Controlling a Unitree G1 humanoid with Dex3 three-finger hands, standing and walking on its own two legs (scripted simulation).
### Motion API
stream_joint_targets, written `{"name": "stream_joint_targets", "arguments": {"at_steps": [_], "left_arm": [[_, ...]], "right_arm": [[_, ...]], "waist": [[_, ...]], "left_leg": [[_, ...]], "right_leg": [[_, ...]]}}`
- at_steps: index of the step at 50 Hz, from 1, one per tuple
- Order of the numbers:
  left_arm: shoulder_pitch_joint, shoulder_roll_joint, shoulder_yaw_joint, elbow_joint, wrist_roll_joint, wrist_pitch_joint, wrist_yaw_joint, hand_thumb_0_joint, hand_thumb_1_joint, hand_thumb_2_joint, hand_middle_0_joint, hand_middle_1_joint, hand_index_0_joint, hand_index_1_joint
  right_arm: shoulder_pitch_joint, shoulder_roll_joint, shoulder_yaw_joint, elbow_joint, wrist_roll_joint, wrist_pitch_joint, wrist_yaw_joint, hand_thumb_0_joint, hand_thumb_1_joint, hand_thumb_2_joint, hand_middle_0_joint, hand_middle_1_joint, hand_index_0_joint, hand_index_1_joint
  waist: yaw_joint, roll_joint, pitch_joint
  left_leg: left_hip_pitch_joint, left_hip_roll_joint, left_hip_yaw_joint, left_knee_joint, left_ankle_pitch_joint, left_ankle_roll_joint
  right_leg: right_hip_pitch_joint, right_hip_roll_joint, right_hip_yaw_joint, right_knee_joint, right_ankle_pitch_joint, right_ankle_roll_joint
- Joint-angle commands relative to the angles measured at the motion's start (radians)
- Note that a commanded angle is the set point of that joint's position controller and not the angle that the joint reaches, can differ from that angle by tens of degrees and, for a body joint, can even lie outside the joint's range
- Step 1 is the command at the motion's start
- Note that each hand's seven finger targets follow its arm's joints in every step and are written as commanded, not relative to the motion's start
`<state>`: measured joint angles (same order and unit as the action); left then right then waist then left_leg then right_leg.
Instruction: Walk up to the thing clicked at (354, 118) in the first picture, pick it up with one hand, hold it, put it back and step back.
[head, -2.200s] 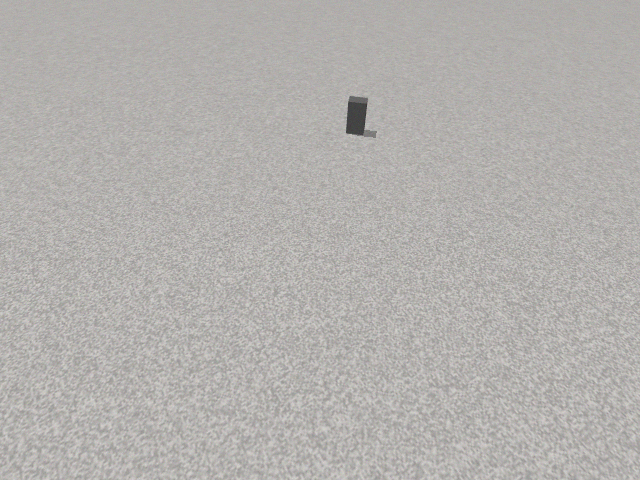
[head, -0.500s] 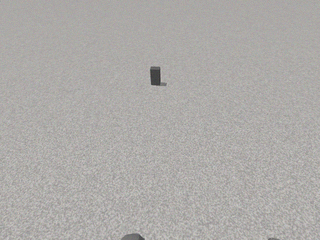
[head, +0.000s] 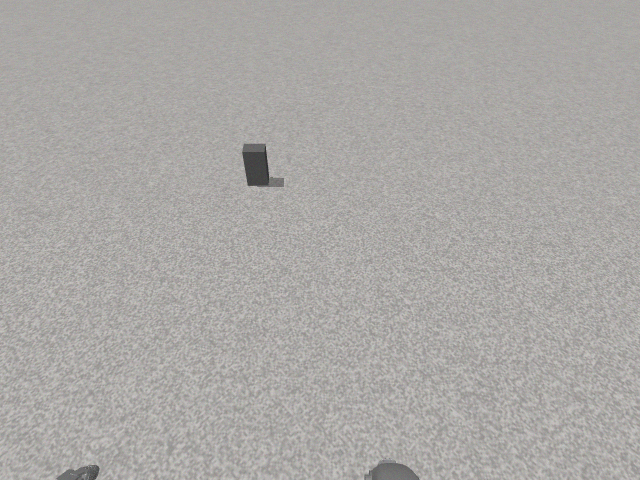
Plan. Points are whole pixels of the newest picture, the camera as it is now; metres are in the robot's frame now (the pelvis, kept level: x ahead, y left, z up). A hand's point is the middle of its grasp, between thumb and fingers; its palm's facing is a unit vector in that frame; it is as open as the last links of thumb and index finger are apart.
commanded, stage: walk up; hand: left
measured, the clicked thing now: (256, 165) +1.62 +0.28 -0.67
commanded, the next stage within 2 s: none
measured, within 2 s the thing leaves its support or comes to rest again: neither
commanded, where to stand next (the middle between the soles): +1.28 +0.07 m, yaw +0 degrees
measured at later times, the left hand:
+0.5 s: hand (169, 404) +0.27 +0.23 -0.13, palm faces +0.04 -0.92 -0.39, open 7.4 cm
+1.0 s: hand (201, 230) +0.64 +0.25 -0.13, palm faces -0.07 -0.93 -0.36, open 7.4 cm
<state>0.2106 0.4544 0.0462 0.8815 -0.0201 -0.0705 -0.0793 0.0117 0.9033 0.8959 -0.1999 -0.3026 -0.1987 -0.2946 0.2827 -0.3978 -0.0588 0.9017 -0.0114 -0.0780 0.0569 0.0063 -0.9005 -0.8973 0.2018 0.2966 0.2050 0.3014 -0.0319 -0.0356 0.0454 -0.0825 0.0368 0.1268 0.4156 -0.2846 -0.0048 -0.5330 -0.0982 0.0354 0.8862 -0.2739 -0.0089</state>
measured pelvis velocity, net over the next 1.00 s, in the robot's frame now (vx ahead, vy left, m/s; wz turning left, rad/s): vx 0.54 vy -0.02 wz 0.00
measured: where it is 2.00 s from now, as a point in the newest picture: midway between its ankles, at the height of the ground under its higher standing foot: (315, 282)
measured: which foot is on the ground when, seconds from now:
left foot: down 0.00-0.16, up 0.18-0.58, down 0.60-1.00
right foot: up 0.00-0.10, down 0.12-0.64, up 0.66-1.00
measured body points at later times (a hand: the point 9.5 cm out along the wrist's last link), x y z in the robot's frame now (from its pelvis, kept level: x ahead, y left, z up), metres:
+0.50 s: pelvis +0.29 -0.05 +0.00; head +0.30 -0.06 +0.45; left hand +0.27 +0.28 -0.10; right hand +0.41 -0.36 -0.11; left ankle +0.43 +0.10 -0.70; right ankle +0.24 -0.16 -0.74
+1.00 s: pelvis +0.54 -0.02 +0.00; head +0.57 -0.03 +0.45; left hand +0.65 +0.30 -0.11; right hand +0.58 -0.34 -0.12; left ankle +0.47 +0.09 -0.74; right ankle +0.69 -0.16 -0.71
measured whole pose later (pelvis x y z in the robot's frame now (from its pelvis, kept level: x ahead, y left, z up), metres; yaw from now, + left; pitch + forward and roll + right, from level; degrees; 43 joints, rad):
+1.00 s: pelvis +0.54 -0.02 +0.00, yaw +0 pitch -2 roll +2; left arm 0.21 0.43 0.05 0.90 0.00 -0.05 -0.08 0.01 0.90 0.90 -0.20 -0.30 -0.20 -0.29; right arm 0.32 -0.39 -0.05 0.89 -0.01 -0.08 0.06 0.01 -0.90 -0.90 0.20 0.30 0.20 0.30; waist -0.04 -0.03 0.09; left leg -0.02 -0.01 0.12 0.39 -0.33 0.02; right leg -0.51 -0.11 -0.02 0.65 -0.10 -0.01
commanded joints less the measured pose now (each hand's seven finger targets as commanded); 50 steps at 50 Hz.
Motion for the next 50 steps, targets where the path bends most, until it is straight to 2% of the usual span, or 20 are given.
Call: {"name": "stream_joint_targets", "arguments": {"at_steps": [1, 4, 6, 7, 8, 9, 10, 13, 15, 19, 25, 28, 30, 31, 32, 33, 37, 41, 45, 50], "left_arm": [[0.017, 0.156, 0.058, -0.039, 0.019, -0.021, -0.018, 0.0, 0.9, 0.9, -0.2, -0.3, -0.2, -0.3], [0.091, 0.183, 0.085, 0.014, 0.024, -0.019, -0.009, 0.0, 0.9, 0.9, -0.2, -0.3, -0.2, -0.3], [0.206, 0.234, 0.114, 0.043, 0.026, -0.022, 0.003, 0.0, 0.9, 0.9, -0.2, -0.3, -0.2, -0.3], [0.313, 0.302, 0.141, 0.053, 0.034, -0.031, 0.02, 0.0, 0.9, 0.9, -0.2, -0.3, -0.2, -0.3], [0.302, 0.364, 0.138, 0.016, 0.031, -0.042, 0.029, 0.0, 0.9, 0.9, -0.2, -0.3, -0.2, -0.3], [0.222, 0.388, 0.133, -0.002, 0.012, -0.041, 0.033, 0.0, 0.9, 0.9, -0.2, -0.3, -0.2, -0.3], [0.145, 0.367, 0.126, -0.027, 0.004, -0.04, 0.039, 0.0, 0.9, 0.9, -0.2, -0.3, -0.2, -0.3], [0.059, 0.263, 0.095, -0.025, 0.005, -0.055, 0.053, 0.0, 0.9, 0.9, -0.2, -0.3, -0.2, -0.3], [0.056, 0.225, 0.083, -0.024, 0.008, -0.062, 0.052, 0.0, 0.9, 0.9, -0.2, -0.3, -0.2, -0.3], [0.075, 0.221, 0.082, -0.051, 0.015, -0.075, 0.053, 0.0, 0.9, 0.9, -0.2, -0.3, -0.2, -0.3], [0.102, 0.251, 0.089, -0.044, 0.027, -0.067, 0.051, 0.0, 0.9, 0.9, -0.2, -0.3, -0.2, -0.3], [0.084, 0.267, 0.091, -0.044, 0.029, -0.055, 0.056, 0.0, 0.9, 0.9, -0.2, -0.3, -0.2, -0.3], [0.127, 0.204, 0.065, -0.046, 0.023, -0.045, 0.059, 0.0, 0.9, 0.9, -0.2, -0.3, -0.2, -0.3], [0.2, 0.128, 0.038, -0.046, 0.014, -0.041, 0.06, 0.0, 0.9, 0.9, -0.2, -0.3, -0.2, -0.3], [0.22, 0.09, 0.026, -0.056, 0.007, -0.038, 0.057, 0.0, 0.9, 0.9, -0.2, -0.3, -0.2, -0.3], [0.182, 0.212, 0.046, -0.041, 0.01, -0.03, 0.075, 0.0, 0.9, 0.9, -0.2, -0.3, -0.2, -0.3], [0.158, 0.174, 0.039, -0.005, -0.005, -0.032, 0.052, 0.0, 0.9, 0.9, -0.2, -0.3, -0.2, -0.3], [0.139, 0.152, 0.042, -0.013, 0.005, -0.006, 0.032, 0.0, 0.9, 0.9, -0.2, -0.3, -0.2, -0.3], [-0.015, 0.138, 0.045, -0.065, 0.021, -0.007, 0.01, 0.0, 0.9, 0.9, -0.2, -0.3, -0.2, -0.3], [-0.023, 0.129, 0.056, -0.049, 0.024, -0.017, 0.014, 0.0, 0.9, 0.9, -0.2, -0.3, -0.2, -0.3]], "right_arm": [[-0.138, -0.294, -0.075, -0.108, 0.002, -0.053, -0.001, 0.0, -0.9, -0.9, 0.2, 0.3, 0.2, 0.3], [-0.125, -0.285, -0.075, -0.094, 0.008, -0.043, 0.001, 0.0, -0.9, -0.9, 0.2, 0.3, 0.2, 0.3], [-0.094, -0.242, -0.059, -0.088, -0.003, -0.038, 0.0, 0.0, -0.9, -0.9, 0.2, 0.3, 0.2, 0.3], [0.0, -0.173, -0.038, -0.081, -0.001, -0.034, 0.003, 0.0, -0.9, -0.9, 0.2, 0.3, 0.2, 0.3], [0.04, -0.166, -0.029, -0.095, 0.005, -0.028, 0.0, 0.0, -0.9, -0.9, 0.2, 0.3, 0.2, 0.3], [0.013, -0.252, -0.052, -0.084, 0.002, -0.024, -0.011, 0.0, -0.9, -0.9, 0.2, 0.3, 0.2, 0.3], [-0.026, -0.269, -0.057, -0.069, -0.002, -0.02, -0.019, 0.0, -0.9, -0.9, 0.2, 0.3, 0.2, 0.3], [-0.001, -0.224, -0.044, -0.032, 0.031, -0.006, -0.006, 0.0, -0.9, -0.9, 0.2, 0.3, 0.2, 0.3], [0.028, -0.209, -0.048, -0.024, 0.02, 0.011, 0.003, 0.0, -0.9, -0.9, 0.2, 0.3, 0.2, 0.3], [-0.081, -0.197, -0.054, -0.07, 0.001, 0.028, 0.024, 0.0, -0.9, -0.9, 0.2, 0.3, 0.2, 0.3], [-0.229, -0.179, -0.055, -0.114, -0.009, 0.014, 0.051, 0.0, -0.9, -0.9, 0.2, 0.3, 0.2, 0.3], [-0.149, -0.194, -0.071, -0.083, -0.008, 0.011, 0.046, 0.0, -0.9, -0.9, 0.2, 0.3, 0.2, 0.3], [0.046, -0.257, -0.095, -0.021, -0.03, -0.003, 0.028, 0.0, -0.9, -0.9, 0.2, 0.3, 0.2, 0.3], [0.152, -0.328, -0.123, -0.006, -0.045, -0.007, 0.012, 0.0, -0.9, -0.9, 0.2, 0.3, 0.2, 0.3], [0.126, -0.363, -0.127, -0.049, -0.036, -0.013, 0.0, 0.0, -0.9, -0.9, 0.2, 0.3, 0.2, 0.3], [0.098, -0.38, -0.131, -0.054, 0.004, -0.011, -0.001, 0.0, -0.9, -0.9, 0.2, 0.3, 0.2, 0.3], [-0.007, -0.243, -0.068, -0.075, 0.028, -0.025, -0.019, 0.0, -0.9, -0.9, 0.2, 0.3, 0.2, 0.3], [-0.042, -0.24, -0.068, -0.101, 0.02, -0.04, -0.017, 0.0, -0.9, -0.9, 0.2, 0.3, 0.2, 0.3], [-0.024, -0.258, -0.076, -0.103, 0.01, -0.044, -0.01, 0.0, -0.9, -0.9, 0.2, 0.3, 0.2, 0.3], [-0.002, -0.261, -0.078, -0.113, 0.007, -0.02, -0.014, 0.0, -0.9, -0.9, 0.2, 0.3, 0.2, 0.3]], "waist": [[0.06, 0.186, 0.048], [0.108, 0.112, -0.013], [0.18, -0.03, -0.077], [0.213, -0.273, -0.137], [0.167, -0.32, -0.111], [0.153, -0.266, -0.099], [0.134, -0.173, -0.041], [0.052, -0.117, -0.023], [0.032, -0.118, -0.028], [0.046, -0.05, -0.002], [0.076, -0.047, 0.024], [0.029, -0.03, -0.012], [-0.054, 0.147, -0.136], [-0.085, 0.331, -0.21], [-0.057, 0.396, -0.202], [-0.066, 0.296, -0.198], [0.025, 0.129, -0.018], [0.042, 0.163, 0.035], [0.012, 0.175, 0.083], [0.01, 0.151, -0.027]], "left_leg": [[-0.236, 0.213, -0.113, -0.19, -0.039, 0.201], [-0.324, 0.197, -0.096, -0.052, -0.085, 0.163], [-0.422, 0.113, -0.035, 0.271, 0.037, 0.124], [-0.485, -0.004, 0.009, 0.614, -0.033, 0.091], [-0.589, -0.064, -0.055, 0.803, -0.232, 0.052], [-0.621, -0.037, -0.123, 0.902, -0.234, 0.042], [-0.62, 0.017, -0.194, 0.923, -0.17, 0.041], [-0.498, 0.062, -0.212, 0.779, 0.035, 0.06], [-0.43, 0.056, -0.203, 0.693, 0.076, 0.045], [-0.498, 0.053, -0.176, 0.487, 0.116, -0.003], [-0.358, 0.073, -0.113, 0.191, 0.207, 0.018], [-0.211, 0.057, -0.088, 0.152, 0.162, 0.051], [0.09, 0.011, -0.09, 0.077, 0.065, 0.105], [0.272, 0.167, -0.331, 0.022, -0.127, 0.165], [0.363, 0.358, -0.728, -0.07, -0.197, 0.223], [0.339, 0.408, -0.815, -0.125, -0.161, 0.304], [0.016, 0.224, -0.302, -0.122, 0.411, 0.123], [-0.087, 0.21, -0.202, -0.192, 0.293, 0.205], [-0.094, 0.198, -0.159, -0.227, 0.227, 0.218], [-0.016, 0.185, -0.131, -0.063, 0.342, 0.182]], "right_leg": [[0.195, -0.029, -0.047, -0.236, 0.198, 0.001], [0.407, 0.011, -0.105, -0.224, 0.256, -0.016], [0.63, 0.039, -0.093, -0.237, 0.073, -0.052], [0.703, -0.074, 0.123, -0.413, -0.235, -0.08], [0.66, -0.303, 0.568, -0.636, -0.343, -0.155], [0.649, -0.364, 0.762, -0.724, -0.344, -0.228], [0.544, -0.35, 0.72, -0.733, -0.296, -0.224], [0.416, -0.16, 0.232, -0.628, 0.125, -0.112], [0.356, -0.117, 0.116, -0.638, 0.204, -0.112], [0.386, -0.145, 0.052, -0.691, 0.122, -0.184], [0.373, -0.165, 0.0, -0.662, 0.086, -0.166], [0.356, -0.19, 0.007, -0.574, 0.122, -0.162], [0.282, -0.074, -0.096, -0.16, 0.302, -0.113], [0.084, 0.012, -0.134, 0.12, 0.152, -0.066], [-0.151, 0.14, -0.08, 0.284, -0.255, -0.032], [-0.19, 0.086, -0.004, 0.349, -0.254, -0.06], [-0.026, 0.01, 0.072, 0.215, -0.016, -0.035], [-0.003, -0.011, 0.006, 0.102, 0.047, 0.003], [0.01, -0.034, -0.055, -0.144, 0.13, 0.009], [0.187, 0.03, -0.106, -0.312, 0.186, -0.025]]}}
